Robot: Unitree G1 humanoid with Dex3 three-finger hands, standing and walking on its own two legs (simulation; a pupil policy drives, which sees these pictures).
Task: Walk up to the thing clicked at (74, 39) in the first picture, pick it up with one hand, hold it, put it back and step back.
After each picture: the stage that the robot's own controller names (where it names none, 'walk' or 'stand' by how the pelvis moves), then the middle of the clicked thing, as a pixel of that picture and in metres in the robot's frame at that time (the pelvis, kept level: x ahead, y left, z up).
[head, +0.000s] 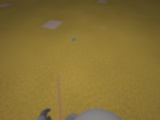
stand; (73, 38) +1.89 +0.44 -0.72
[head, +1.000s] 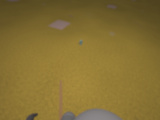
walk; (80, 42) +1.78 +0.18 -0.71
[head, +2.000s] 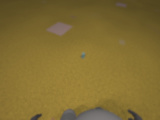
walk; (83, 55) +1.21 +0.10 -0.71
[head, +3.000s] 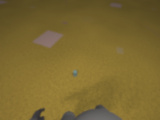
walk; (75, 73) +0.76 +0.18 -0.71
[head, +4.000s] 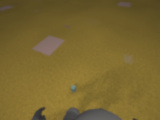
walk; (73, 88) +0.48 +0.22 -0.69
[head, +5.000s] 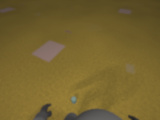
stand; (73, 100) +0.36 +0.17 -0.72
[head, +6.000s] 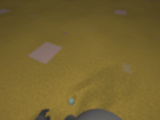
stand; (71, 101) +0.34 +0.20 -0.72
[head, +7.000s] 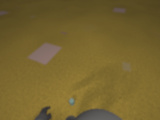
stand; (72, 101) +0.34 +0.21 -0.73
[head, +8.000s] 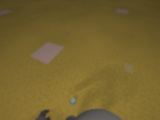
stand; (73, 101) +0.35 +0.18 -0.73
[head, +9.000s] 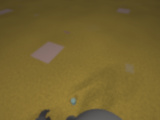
stand; (73, 101) +0.34 +0.18 -0.73
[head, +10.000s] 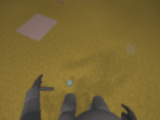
go down; (69, 83) +0.38 +0.17 -0.60
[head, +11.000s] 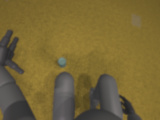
go down; (62, 62) +0.43 +0.21 -0.30
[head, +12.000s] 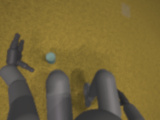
close in; (51, 58) +0.43 +0.23 -0.26
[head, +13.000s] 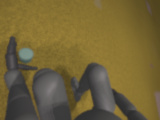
close; (26, 56) +0.42 +0.26 -0.22
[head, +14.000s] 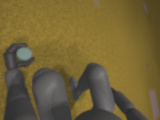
close; (24, 56) +0.41 +0.26 -0.23
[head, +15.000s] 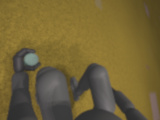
lift; (30, 60) +0.37 +0.24 -0.23
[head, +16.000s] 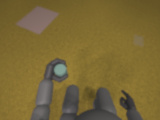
lift; (61, 72) +0.32 +0.19 +0.00
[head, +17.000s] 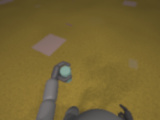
hold; (66, 74) +0.32 +0.17 +0.02
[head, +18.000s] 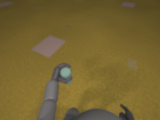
hold; (66, 76) +0.32 +0.17 +0.02
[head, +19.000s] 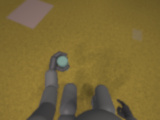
crouch; (63, 64) +0.40 +0.18 -0.06
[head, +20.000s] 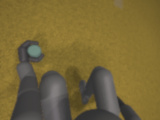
lower; (36, 54) +0.43 +0.26 -0.18
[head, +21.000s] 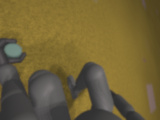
lower; (14, 53) +0.43 +0.28 -0.23
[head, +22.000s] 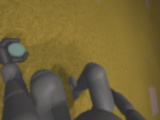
lower; (17, 52) +0.43 +0.28 -0.23
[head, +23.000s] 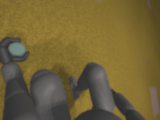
lower; (18, 52) +0.43 +0.28 -0.23
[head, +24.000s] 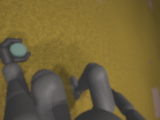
rest; (19, 52) +0.43 +0.28 -0.23
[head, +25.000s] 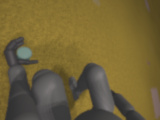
open; (24, 55) +0.42 +0.26 -0.23
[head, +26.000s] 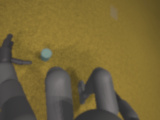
stand; (45, 55) +0.42 +0.24 -0.25
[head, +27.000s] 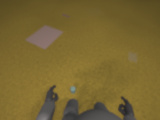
stand; (73, 89) +0.38 +0.15 -0.62
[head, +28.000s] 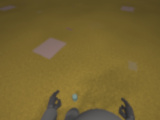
stand; (74, 97) +0.38 +0.15 -0.67
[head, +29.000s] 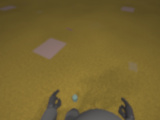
stand; (75, 98) +0.37 +0.15 -0.67
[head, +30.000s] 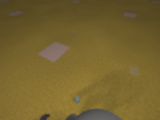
stand; (77, 99) +0.40 +0.14 -0.72
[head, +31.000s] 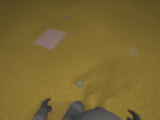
walk; (79, 84) +0.47 +0.12 -0.70
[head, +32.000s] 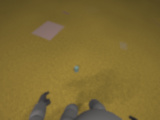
walk; (76, 69) +0.73 +0.13 -0.70
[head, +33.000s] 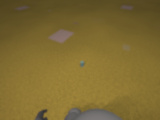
stand; (82, 63) +1.04 +0.18 -0.70
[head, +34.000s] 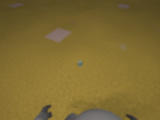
stand; (80, 63) +1.03 +0.17 -0.72
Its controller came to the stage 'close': yes
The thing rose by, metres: 0.72
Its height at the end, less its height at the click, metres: +0.00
